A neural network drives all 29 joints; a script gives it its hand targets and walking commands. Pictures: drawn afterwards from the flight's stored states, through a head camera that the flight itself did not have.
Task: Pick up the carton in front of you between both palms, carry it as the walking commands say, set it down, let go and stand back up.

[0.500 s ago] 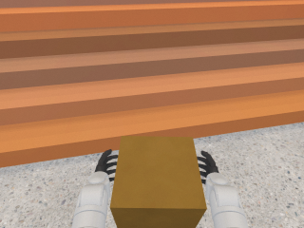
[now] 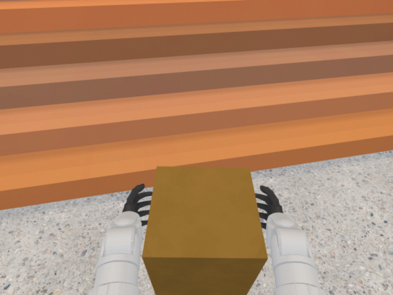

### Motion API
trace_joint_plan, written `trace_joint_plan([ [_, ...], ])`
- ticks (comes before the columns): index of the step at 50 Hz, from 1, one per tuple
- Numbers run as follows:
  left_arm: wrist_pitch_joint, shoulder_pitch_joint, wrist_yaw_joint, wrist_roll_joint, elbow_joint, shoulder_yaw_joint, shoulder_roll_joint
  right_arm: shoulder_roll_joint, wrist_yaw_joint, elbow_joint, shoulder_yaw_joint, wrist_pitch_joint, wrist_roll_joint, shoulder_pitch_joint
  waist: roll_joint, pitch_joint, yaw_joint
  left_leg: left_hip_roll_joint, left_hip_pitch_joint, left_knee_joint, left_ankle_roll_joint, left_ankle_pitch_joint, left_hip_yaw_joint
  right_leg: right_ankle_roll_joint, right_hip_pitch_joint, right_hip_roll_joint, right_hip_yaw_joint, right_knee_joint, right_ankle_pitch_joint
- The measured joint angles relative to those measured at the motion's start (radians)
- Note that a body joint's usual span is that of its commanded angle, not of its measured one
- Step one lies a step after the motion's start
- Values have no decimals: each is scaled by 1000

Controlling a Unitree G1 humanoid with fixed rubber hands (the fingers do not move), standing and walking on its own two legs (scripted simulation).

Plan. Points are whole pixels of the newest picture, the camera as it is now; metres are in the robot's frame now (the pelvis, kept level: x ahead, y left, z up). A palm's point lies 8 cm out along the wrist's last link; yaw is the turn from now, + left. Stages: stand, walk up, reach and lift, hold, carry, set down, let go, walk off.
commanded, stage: reach and lift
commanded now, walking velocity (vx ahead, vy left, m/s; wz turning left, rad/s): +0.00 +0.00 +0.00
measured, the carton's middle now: (201, 234) +0.30 +0.00 -0.04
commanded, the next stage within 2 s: hold in 0.48 s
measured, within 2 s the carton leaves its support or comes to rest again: neither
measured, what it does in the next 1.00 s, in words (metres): stands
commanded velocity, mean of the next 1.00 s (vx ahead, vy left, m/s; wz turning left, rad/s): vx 0.00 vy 0.00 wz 0.00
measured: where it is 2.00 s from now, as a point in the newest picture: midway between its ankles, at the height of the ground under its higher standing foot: outside the picture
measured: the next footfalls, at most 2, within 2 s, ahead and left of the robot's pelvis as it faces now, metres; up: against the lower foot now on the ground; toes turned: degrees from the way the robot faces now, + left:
none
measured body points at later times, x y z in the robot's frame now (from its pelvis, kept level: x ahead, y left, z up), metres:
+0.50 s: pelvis +0.01 +0.00 +0.00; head -0.03 +0.00 +0.45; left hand +0.31 +0.15 +0.03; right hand +0.31 -0.15 +0.03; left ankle +0.01 +0.13 -0.74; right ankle +0.02 -0.13 -0.74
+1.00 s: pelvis +0.00 +0.00 +0.00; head -0.05 +0.00 +0.45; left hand +0.30 +0.15 +0.05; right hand +0.30 -0.15 +0.05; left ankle +0.01 +0.13 -0.74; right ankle +0.02 -0.13 -0.74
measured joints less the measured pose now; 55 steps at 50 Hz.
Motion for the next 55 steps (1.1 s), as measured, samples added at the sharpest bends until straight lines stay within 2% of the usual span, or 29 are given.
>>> trace_joint_plan([
  [25, 69, 61, 5, -23, -87, -68, 15, -15, -9, -85, 68, 68, 29, 60, -2, -4, 1, 6, 77, -66, 3, 13, 3, -3, 78, -4, -2, -68, 14],
  [31, 105, 76, 12, -41, -148, -91, 19, -19, -15, -148, 91, 104, 45, 76, -1, -6, -1, 8, 100, -83, 3, 22, 3, -2, 103, -6, -2, -89, 25],
  [38, 133, 41, 0, -18, -120, -64, 11, -12, -2, -122, 62, 133, 23, 43, -3, 7, -1, 6, 114, -80, 4, 25, 4, -2, 117, -7, -4, -84, 26],
  [55, 123, 14, -5, -8, -109, -40, 4, -4, 4, -109, 38, 124, 10, 13, -2, 21, -2, 6, 98, -61, 3, 24, 6, -2, 101, -7, -9, -67, 25],
])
